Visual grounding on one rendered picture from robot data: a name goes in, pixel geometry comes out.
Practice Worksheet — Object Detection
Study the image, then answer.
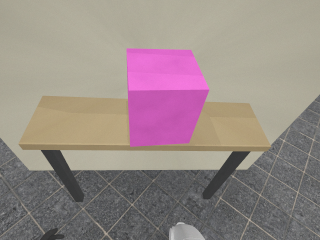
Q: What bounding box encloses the table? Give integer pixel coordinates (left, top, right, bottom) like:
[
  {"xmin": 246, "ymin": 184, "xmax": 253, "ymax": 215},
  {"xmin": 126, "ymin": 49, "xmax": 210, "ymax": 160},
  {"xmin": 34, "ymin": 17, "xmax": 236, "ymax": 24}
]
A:
[{"xmin": 18, "ymin": 95, "xmax": 271, "ymax": 202}]

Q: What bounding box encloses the robot left hand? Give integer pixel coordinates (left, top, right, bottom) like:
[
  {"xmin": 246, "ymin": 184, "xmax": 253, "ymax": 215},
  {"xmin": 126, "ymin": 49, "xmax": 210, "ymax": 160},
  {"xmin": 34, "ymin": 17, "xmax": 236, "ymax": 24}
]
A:
[{"xmin": 40, "ymin": 228, "xmax": 65, "ymax": 240}]

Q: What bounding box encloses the carton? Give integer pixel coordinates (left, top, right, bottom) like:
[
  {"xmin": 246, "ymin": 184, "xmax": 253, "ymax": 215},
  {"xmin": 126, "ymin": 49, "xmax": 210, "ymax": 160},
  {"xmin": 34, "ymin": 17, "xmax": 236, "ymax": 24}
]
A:
[{"xmin": 126, "ymin": 48, "xmax": 210, "ymax": 147}]

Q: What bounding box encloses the right robot thigh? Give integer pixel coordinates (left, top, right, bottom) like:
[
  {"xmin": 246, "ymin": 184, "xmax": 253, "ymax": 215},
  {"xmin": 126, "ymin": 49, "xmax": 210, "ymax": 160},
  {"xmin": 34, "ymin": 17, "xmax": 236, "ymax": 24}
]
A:
[{"xmin": 169, "ymin": 224, "xmax": 205, "ymax": 240}]

